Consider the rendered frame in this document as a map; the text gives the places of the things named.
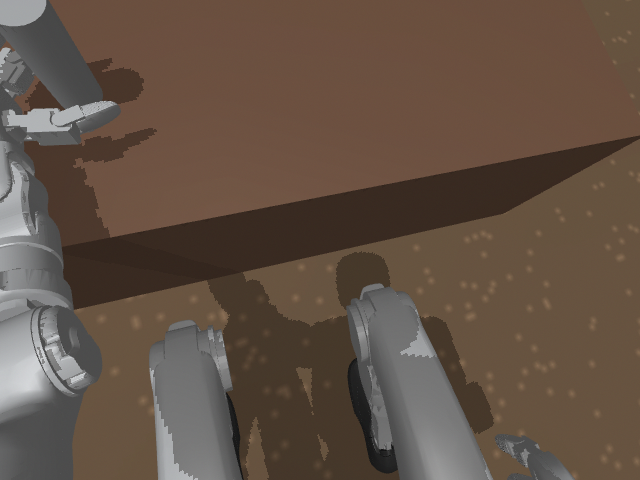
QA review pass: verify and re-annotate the can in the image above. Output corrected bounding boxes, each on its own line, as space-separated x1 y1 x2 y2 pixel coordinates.
0 0 103 109

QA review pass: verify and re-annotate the left robot foot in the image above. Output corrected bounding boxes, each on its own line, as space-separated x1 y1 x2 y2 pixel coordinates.
226 393 244 480

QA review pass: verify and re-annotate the right robot hand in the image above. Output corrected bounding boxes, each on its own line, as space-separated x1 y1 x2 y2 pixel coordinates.
495 434 575 480

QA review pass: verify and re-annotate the right robot foot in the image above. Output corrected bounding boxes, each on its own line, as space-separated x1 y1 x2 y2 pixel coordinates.
348 358 398 473

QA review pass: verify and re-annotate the left robot arm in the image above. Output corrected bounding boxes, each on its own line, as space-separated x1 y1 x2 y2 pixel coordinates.
0 140 102 480

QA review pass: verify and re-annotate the left robot hand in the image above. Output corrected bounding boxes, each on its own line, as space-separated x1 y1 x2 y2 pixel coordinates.
0 33 121 151

